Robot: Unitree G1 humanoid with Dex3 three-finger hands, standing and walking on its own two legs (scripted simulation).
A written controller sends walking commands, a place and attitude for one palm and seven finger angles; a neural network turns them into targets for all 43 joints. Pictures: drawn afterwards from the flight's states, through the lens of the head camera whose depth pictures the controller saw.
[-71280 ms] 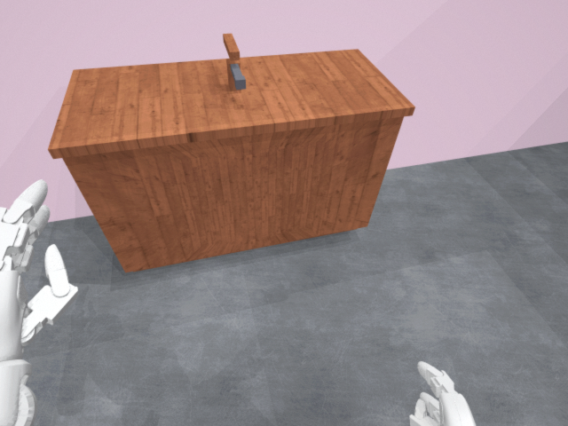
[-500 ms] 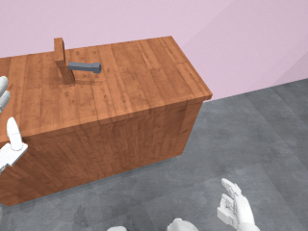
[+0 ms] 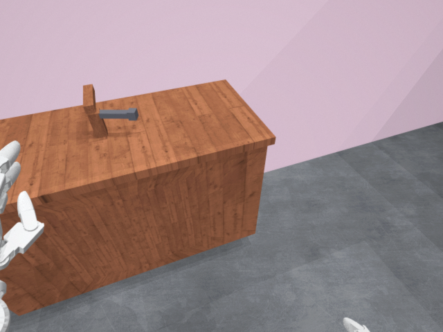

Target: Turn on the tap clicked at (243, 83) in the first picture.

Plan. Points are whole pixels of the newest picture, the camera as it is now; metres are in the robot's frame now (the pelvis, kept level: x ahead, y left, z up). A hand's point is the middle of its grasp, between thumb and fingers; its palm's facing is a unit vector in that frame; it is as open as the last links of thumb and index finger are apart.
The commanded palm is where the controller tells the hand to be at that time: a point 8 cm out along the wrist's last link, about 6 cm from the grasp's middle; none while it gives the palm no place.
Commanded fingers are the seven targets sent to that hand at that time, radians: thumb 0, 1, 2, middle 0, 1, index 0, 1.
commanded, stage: stop stepping back and stand still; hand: left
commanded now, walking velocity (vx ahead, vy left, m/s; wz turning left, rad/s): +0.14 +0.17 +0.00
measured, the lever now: (132, 114) +0.73 +0.29 +0.03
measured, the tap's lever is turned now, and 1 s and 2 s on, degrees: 68 68 68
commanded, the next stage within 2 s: stand and check the lever's angle in 0.60 s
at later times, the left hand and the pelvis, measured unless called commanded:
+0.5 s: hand (27, 266) +0.17 +0.24 +0.17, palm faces +0.46 -0.81 -0.37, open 7.4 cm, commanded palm +0.11 +0.28 +0.19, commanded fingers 0.00 0.90 0.90 -0.20 -0.30 -0.20 -0.30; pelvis -0.03 -0.01 +0.01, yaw +3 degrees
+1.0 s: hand (22, 239) +0.20 +0.26 +0.17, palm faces +0.41 -0.84 -0.36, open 7.4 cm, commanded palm +0.15 +0.30 +0.19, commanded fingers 0.00 0.90 0.90 -0.20 -0.30 -0.20 -0.30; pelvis +0.00 +0.02 +0.02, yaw +2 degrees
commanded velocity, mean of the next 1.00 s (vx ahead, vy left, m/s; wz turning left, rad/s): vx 0.03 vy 0.02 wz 0.00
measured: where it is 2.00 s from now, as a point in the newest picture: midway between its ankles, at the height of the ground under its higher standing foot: outside the picture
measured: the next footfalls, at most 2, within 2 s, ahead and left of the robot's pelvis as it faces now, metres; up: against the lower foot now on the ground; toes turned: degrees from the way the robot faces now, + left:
left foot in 0.26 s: +0.03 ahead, +0.13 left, +0.00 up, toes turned +4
